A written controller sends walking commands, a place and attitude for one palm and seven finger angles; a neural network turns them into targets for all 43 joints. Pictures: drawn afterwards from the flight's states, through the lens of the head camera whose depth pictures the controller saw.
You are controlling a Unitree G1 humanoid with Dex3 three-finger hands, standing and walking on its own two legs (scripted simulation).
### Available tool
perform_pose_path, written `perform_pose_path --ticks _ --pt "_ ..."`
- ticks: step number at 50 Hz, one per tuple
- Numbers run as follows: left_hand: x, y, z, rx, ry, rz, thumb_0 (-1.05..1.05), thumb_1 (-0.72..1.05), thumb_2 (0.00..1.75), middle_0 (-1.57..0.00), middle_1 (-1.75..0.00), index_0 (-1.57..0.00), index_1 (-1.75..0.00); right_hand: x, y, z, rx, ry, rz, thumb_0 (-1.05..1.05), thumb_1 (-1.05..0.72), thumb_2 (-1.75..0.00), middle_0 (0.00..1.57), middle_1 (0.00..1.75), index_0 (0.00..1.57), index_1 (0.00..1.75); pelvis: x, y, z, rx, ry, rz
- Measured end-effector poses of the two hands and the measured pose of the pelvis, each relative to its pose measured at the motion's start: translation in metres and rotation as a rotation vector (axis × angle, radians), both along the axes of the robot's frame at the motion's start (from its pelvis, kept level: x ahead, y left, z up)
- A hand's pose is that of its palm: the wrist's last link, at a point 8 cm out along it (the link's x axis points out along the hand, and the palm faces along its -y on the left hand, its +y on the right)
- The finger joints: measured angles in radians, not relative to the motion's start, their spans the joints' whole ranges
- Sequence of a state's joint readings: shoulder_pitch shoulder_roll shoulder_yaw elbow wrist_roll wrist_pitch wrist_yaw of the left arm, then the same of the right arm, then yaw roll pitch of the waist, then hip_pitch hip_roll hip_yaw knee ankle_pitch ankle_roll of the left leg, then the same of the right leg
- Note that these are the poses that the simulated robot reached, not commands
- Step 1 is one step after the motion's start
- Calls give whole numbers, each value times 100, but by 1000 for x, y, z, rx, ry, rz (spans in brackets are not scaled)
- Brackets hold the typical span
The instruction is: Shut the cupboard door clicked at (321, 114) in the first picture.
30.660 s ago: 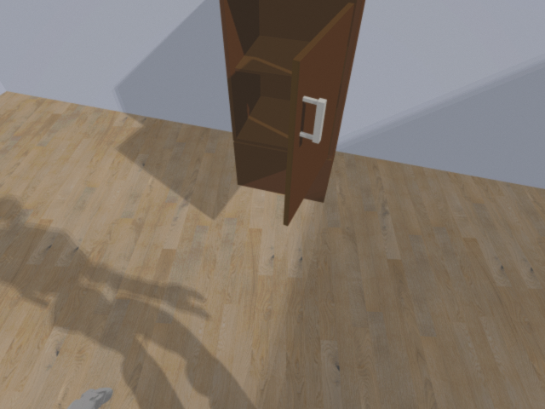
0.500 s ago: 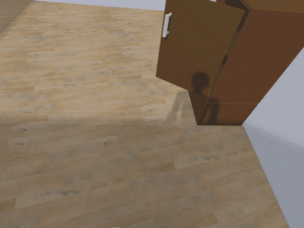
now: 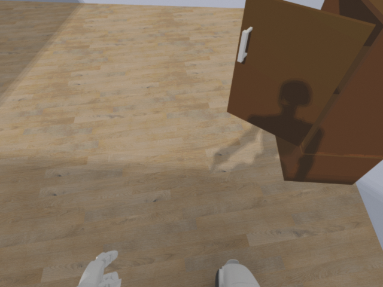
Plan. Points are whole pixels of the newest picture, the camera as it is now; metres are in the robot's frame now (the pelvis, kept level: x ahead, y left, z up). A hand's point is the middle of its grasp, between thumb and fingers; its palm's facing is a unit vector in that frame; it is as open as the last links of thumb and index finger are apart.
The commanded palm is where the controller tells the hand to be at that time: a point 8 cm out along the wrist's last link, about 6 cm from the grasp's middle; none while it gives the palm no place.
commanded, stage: walk to a spot facing it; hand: left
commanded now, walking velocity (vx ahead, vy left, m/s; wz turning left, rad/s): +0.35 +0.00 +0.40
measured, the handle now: (245, 44) +0.96 -0.22 -0.03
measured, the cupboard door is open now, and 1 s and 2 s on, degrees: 58 58 58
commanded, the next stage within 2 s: turn to face it in 0.52 s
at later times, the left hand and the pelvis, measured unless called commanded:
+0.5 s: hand out of the picture +0.11 +0.13 -0.17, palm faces +0.34 -0.92 -0.21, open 7.3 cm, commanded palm none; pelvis +0.19 -0.04 +0.00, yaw +18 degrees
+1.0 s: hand (103, 238) +0.26 +0.23 -0.17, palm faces +0.32 -0.93 -0.20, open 7.4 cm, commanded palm none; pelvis +0.25 +0.03 +0.01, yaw +15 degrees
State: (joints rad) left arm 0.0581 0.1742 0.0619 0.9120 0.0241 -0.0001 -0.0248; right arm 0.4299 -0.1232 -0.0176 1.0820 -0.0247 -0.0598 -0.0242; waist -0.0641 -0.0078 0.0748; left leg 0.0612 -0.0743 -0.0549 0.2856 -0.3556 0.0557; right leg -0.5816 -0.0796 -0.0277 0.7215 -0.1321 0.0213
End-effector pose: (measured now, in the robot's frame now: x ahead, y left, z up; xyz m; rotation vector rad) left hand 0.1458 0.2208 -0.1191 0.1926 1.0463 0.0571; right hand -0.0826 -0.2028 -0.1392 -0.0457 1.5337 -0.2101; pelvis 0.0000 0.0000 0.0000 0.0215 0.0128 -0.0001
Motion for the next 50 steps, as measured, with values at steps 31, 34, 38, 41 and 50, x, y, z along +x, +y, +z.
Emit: perform_pose_path --ticks 31,34,38,41,50 --pt "-44 -27 -46 -95 397 565 1 91 90 -20 -30 -20 -30 531 34 13 -8 -485 653 1 -91 -90 20 30 19 30 219 -2 -19 -44 -5 387" --pt "-20 0 -48 -72 348 580 1 91 90 -20 -30 -20 -30 537 52 14 -8 -487 684 1 -91 -90 20 30 19 30 223 9 -18 -42 -12 401" --pt "22 34 -35 -31 245 559 1 91 90 -20 -30 -20 -30 526 63 21 -21 -460 664 1 -90 -90 20 30 20 30 230 19 -6 -48 -19 389" --pt "48 50 -25 -14 196 530 1 91 90 -20 -30 -20 -30 511 65 25 -16 -435 618 1 -90 -90 21 30 20 30 237 25 1 -51 -26 368" --pt "92 58 -16 -12 211 418 1 91 90 -20 -30 -19 -30 472 24 25 -74 -363 433 -1 -92 -90 21 30 20 30 253 27 7 -57 -31 257"
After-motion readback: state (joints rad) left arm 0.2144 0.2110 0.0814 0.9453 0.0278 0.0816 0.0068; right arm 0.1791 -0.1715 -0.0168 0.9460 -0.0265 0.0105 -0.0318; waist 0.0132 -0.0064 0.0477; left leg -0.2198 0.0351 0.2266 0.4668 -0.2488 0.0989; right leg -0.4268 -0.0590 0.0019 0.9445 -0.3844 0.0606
